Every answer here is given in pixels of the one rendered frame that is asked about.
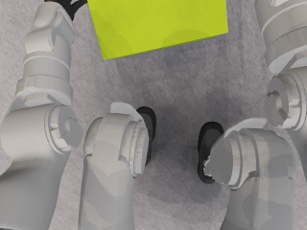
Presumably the robot right forearm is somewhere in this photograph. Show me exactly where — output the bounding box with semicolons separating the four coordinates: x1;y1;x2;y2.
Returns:
249;0;307;75

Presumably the robot left upper arm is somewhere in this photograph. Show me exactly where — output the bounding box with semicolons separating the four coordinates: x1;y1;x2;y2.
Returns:
0;103;83;230

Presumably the right robot thigh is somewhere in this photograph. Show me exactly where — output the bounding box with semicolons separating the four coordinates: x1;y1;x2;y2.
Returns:
218;127;295;230

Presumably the carton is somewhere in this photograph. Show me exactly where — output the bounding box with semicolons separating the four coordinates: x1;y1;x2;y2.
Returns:
87;0;228;60

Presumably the robot right foot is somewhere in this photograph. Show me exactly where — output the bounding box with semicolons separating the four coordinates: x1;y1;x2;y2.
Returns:
198;121;224;184

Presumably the left robot hand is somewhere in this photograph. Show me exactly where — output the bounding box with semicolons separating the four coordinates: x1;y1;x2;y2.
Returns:
44;0;88;21

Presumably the robot right upper arm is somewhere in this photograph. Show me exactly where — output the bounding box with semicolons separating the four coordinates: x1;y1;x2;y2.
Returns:
264;66;307;182

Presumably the robot left forearm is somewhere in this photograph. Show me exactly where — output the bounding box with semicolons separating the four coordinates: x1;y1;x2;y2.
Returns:
0;1;76;147

